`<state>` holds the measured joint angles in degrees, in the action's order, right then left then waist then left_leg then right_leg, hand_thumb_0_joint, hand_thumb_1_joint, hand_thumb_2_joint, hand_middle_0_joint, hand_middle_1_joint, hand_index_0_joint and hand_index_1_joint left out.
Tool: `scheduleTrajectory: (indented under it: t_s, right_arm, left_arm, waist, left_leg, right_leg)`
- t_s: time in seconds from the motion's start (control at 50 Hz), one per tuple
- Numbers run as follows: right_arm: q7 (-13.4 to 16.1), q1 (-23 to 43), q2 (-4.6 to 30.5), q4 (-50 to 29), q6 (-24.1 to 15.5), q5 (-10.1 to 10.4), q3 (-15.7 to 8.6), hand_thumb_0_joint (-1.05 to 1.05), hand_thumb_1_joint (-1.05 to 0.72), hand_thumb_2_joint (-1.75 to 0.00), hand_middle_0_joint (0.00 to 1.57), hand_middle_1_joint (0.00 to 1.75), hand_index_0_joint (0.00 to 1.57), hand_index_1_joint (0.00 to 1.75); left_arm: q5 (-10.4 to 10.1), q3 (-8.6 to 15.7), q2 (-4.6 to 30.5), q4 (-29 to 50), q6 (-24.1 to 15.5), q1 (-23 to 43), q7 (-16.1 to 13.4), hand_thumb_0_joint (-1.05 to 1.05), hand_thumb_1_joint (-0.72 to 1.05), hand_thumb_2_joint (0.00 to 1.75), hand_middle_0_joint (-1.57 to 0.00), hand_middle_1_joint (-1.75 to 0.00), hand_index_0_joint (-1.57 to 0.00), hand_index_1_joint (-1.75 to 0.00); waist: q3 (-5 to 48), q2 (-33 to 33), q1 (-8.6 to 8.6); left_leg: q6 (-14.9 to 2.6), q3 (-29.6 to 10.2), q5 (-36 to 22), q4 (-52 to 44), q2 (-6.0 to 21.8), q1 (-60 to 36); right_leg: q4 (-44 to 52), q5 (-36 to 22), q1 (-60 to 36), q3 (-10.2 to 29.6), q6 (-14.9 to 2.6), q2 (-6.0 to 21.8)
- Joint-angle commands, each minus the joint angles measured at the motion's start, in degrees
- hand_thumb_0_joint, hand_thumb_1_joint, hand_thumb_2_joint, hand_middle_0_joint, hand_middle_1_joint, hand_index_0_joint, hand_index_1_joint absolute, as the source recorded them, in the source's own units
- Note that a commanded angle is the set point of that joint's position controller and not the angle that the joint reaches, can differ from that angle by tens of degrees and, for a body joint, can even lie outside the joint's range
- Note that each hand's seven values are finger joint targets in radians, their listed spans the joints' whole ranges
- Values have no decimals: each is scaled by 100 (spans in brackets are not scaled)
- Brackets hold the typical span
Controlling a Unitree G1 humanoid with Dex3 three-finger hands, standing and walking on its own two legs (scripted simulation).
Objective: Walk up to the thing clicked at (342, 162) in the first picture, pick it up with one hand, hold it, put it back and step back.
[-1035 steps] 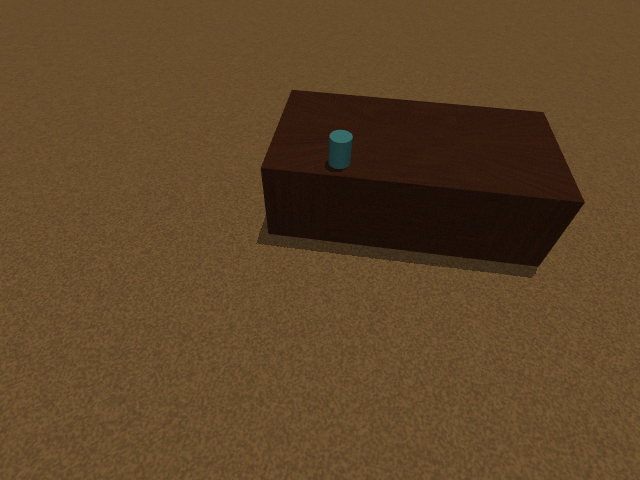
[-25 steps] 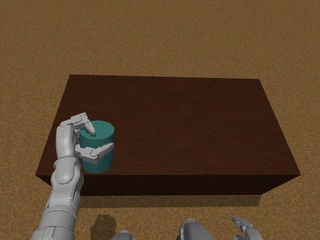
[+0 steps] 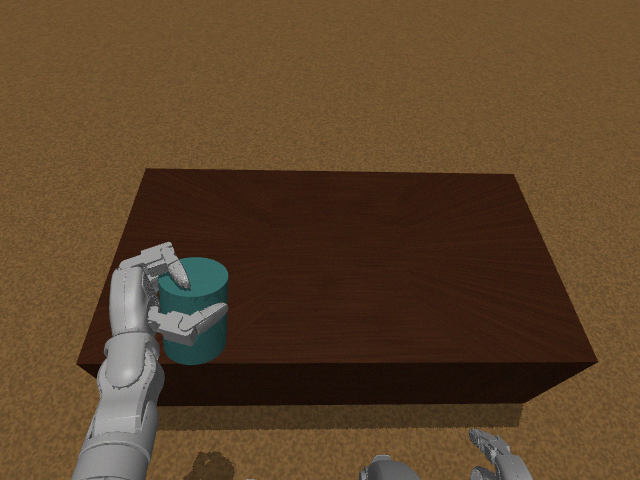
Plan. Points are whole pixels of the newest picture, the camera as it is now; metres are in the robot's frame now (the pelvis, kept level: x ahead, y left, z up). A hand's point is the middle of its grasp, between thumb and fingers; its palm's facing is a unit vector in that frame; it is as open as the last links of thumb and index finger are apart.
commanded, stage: hold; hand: left
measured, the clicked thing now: (194, 310) +0.34 +0.16 +0.00
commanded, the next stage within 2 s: none
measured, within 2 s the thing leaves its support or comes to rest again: neither
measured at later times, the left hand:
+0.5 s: hand (179, 296) +0.33 +0.17 +0.05, palm faces +0.16 -0.99 -0.02, open 7.2 cm
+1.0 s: hand (164, 300) +0.32 +0.18 +0.05, palm faces +0.16 -0.99 -0.01, open 7.2 cm
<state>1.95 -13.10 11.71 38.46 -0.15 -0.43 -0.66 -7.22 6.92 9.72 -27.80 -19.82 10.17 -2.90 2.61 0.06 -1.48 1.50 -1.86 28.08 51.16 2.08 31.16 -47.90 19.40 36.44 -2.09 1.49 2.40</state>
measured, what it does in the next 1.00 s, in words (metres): stands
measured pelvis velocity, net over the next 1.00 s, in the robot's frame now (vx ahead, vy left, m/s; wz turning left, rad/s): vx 0.00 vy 0.00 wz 0.00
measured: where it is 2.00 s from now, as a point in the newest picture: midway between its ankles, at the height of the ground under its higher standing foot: outside the picture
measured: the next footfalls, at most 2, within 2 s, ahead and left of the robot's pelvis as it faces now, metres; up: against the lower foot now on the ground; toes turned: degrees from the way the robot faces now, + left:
none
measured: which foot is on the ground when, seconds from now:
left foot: down 0.00-1.00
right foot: down 0.00-1.00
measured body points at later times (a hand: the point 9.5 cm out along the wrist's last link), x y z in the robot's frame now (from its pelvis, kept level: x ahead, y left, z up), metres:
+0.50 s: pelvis +0.00 +0.00 +0.01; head +0.03 +0.00 +0.46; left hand +0.31 +0.22 +0.06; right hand +0.13 -0.25 -0.10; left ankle -0.02 +0.13 -0.70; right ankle +0.05 -0.14 -0.70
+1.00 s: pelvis +0.00 +0.00 +0.01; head +0.03 +0.02 +0.46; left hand +0.31 +0.23 +0.06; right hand +0.14 -0.23 -0.09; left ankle -0.02 +0.13 -0.70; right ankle +0.05 -0.14 -0.70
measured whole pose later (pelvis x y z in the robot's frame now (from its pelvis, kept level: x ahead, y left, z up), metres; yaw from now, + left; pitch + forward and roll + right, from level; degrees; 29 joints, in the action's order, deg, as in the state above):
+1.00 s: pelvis +0.00 +0.00 +0.01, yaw +0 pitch +5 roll -1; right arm 2.0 -12.0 11.2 39.1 -2.8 0.2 -0.5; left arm -8.2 8.1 10.1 -24.5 -19.3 6.4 -0.1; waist 1.1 -0.3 -0.6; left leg 1.1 -1.7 26.2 47.3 1.7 26.2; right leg -43.5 17.3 31.1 -2.1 1.8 2.6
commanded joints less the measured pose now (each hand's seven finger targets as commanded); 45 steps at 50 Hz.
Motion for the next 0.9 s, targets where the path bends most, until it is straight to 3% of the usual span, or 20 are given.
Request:
scheduleTrajectory:
  t_s: [0.0, 0.02, 0.14, 0.16, 0.18, 0.22, 0.34, 0.36, 0.38, 0.44, 0.52, 0.54, 0.62, 0.66, 0.68, 0.78, 0.8, 0.84, 0.86, 0.88]
  right_arm:
    - [22, 83, 799, -640, -228, -11, -267, 0, -92, -90, 20, 30, 20, 30]
    - [19, 117, 783, -691, -229, -4, -248, 0, -92, -90, 20, 30, 20, 30]
    - [35, 74, 780, -600, -215, -9, -250, 0, -91, -90, 20, 30, 20, 30]
    - [27, 176, 729, -665, -233, 0, -221, 0, -91, -90, 20, 30, 20, 30]
    - [40, 149, 726, -676, -263, 10, -208, 0, -91, -90, 20, 30, 20, 30]
    - [20, 220, 734, -661, -281, 14, -214, 0, -91, -90, 20, 30, 20, 30]
    - [20, 274, 749, -685, -306, 38, -232, 0, -91, -90, 20, 30, 20, 30]
    - [18, 287, 742, -699, -345, 32, -223, 0, -91, -90, 20, 30, 20, 30]
    - [12, 313, 756, -697, -353, 45, -225, 0, -91, -90, 20, 30, 20, 30]
    - [27, 250, 758, -681, -356, 40, -241, 0, -91, -90, 20, 30, 20, 30]
    - [49, 328, 731, -640, -388, 48, -203, 0, -91, -90, 20, 30, 20, 30]
    - [56, 250, 748, -625, -398, 46, -226, 0, -91, -90, 20, 30, 20, 30]
    - [48, 306, 725, -636, -433, 45, -215, 0, -91, -90, 20, 30, 20, 30]
    - [57, 271, 736, -605, -418, 51, -226, 0, -91, -90, 20, 30, 20, 30]
    - [53, 342, 711, -666, -430, 41, -200, 0, -91, -90, 20, 30, 20, 30]
    - [78, 317, 757, -605, -449, 60, -230, 0, -91, -90, 20, 30, 20, 30]
    - [66, 343, 688, -635, -470, 56, -191, 0, -91, -90, 20, 30, 20, 30]
    - [60, 324, 718, -626, -503, 65, -199, 0, -91, -90, 20, 30, 20, 30]
    - [64, 256, 762, -552, -477, 62, -234, 0, -91, -90, 20, 30, 20, 30]
    - [51, 299, 774, -595, -488, 65, -238, 0, -91, -90, 20, 30, 20, 30]
  left_arm:
    - [-81, 333, 779, 1753, -669, 2010, -27, 0, 21, 129, -135, -151, -138, -150]
    - [-107, 220, 665, 1832, -685, 2033, -4, 0, 22, 129, -135, -150, -138, -149]
    - [-84, 347, 735, 1640, -605, 1727, 22, 0, 24, 131, -135, -152, -138, -151]
    - [-122, 261, 649, 1957, -640, 2056, 33, 0, 26, 131, -135, -152, -138, -150]
    - [-141, 265, 627, 1851, -616, 1958, 42, 0, 27, 132, -136, -153, -139, -151]
    - [-151, 351, 678, 1832, -607, 1868, 44, 0, 25, 132, -136, -153, -139, -152]
    - [-189, 341, 692, 1873, -623, 1841, 120, 0, 27, 134, -139, -155, -141, -154]
    - [-207, 240, 626, 2015, -635, 1915, 161, 0, 26, 133, -139, -155, -142, -154]
    - [-196, 341, 739, 2037, -636, 1941, 140, 0, 27, 132, -138, -154, -141, -152]
    - [-170, 333, 713, 1919, -584, 1611, 155, 0, 29, 132, -137, -153, -140, -152]
    - [-219, 384, 750, 2002, -591, 1706, 170, 0, 24, 133, -138, -155, -141, -153]
    - [-220, 434, 773, 2109, -598, 1722, 159, 0, 24, 133, -136, -154, -139, -153]
    - [-199, 315, 636, 1909, -576, 1606, 196, 0, 23, 133, -137, -154, -140, -153]
    - [-201, 514, 839, 1872, -579, 1502, 219, 0, 27, 135, -138, -156, -141, -155]
    - [-230, 316, 689, 2151, -620, 1733, 257, 0, 27, 134, -138, -156, -141, -154]
    - [-211, 505, 849, 1949, -552, 1392, 268, 0, 26, 135, -138, -156, -141, -155]
    - [-234, 302, 645, 2106, -566, 1518, 290, 0, 25, 134, -138, -156, -141, -154]
    - [-250, 252, 560, 1959, -539, 1496, 282, 0, 24, 134, -138, -156, -141, -155]
    - [-228, 399, 728, 1865, -532, 1524, 278, 0, 24, 135, -138, -156, -141, -155]
    - [-237, 362, 706, 1943, -551, 1700, 283, 0, 25, 133, -138, -155, -141, -154]
  waist:
    - [1935, 232, 26]
    - [1967, 189, -19]
    - [1833, 122, -10]
    - [1779, 169, -16]
    - [1894, 145, -40]
    - [1613, 208, 28]
    - [1598, 73, 40]
    - [1695, 167, -8]
    - [1597, 217, 62]
    - [1730, 91, 53]
    - [1572, 107, 27]
    - [1759, 160, 39]
    - [1431, 174, 19]
    - [1561, 141, 65]
    - [1541, 121, 24]
    - [1614, 68, 54]
    - [1507, 137, 22]
    - [1447, 170, -4]
    - [1360, 168, -8]
    - [1313, 205, -12]
  left_leg:
    - [-77, 110, -1788, -874, -213, -367]
    - [-89, 134, -1781, -867, -223, -415]
    - [-96, 162, -1853, -914, -219, -343]
    - [-99, 166, -1765, -934, -226, -369]
    - [-99, 183, -1854, -922, -223, -406]
    - [-67, 146, -1818, -992, -204, -357]
    - [-129, 171, -1403, -1106, -235, -368]
    - [-105, 161, -1552, -1101, -222, -442]
    - [-97, 153, -1487, -1137, -221, -459]
    - [-110, 157, -1614, -1119, -230, -482]
    - [-131, 165, -1465, -1145, -239, -460]
    - [-116, 173, -1635, -1135, -237, -597]
    - [-96, 156, -1742, -1135, -232, -508]
    - [-130, 186, -1609, -1131, -254, -496]
    - [-130, 179, -1596, -1148, -252, -500]
    - [-148, 185, -1524, -1199, -257, -553]
    - [-128, 179, -1542, -1211, -254, -533]
    - [-89, 134, -1691, -1217, -217, -578]
    - [-91, 123, -1711, -1199, -213, -522]
    - [-69, 104, -1718, -1239, -202, -518]
  right_leg:
    - [536, -1395, -1590, -75, -176, -193]
    - [568, -1436, -1682, -56, -166, -190]
    - [647, -1549, -1798, -40, -158, -185]
    - [688, -1487, -1742, -39, -154, -186]
    - [675, -1585, -1856, -36, -152, -178]
    - [675, -1449, -1698, -68, -169, -192]
    - [837, -1137, -1805, -48, -135, -179]
    - [791, -1238, -1813, -54, -151, -178]
    - [807, -1167, -1744, -64, -156, -195]
    - [835, -1299, -1933, -64, -142, -187]
    - [898, -1197, -1907, -53, -126, -181]
    - [868, -1349, -1946, -38, -139, -174]
    - [854, -1403, -1793, -70, -155, -179]
    - [912, -1338, -1924, -37, -129, -155]
    - [913, -1330, -1940, -44, -125, -156]
    - [982, -1270, -2031, -34, -121, -169]
    - [966, -1284, -1959, -57, -128, -173]
    - [893, -1350, -1839, -97, -158, -191]
    - [897, -1334, -1746, -108, -160, -193]
    - [875, -1316, -1728, -116, -176, -189]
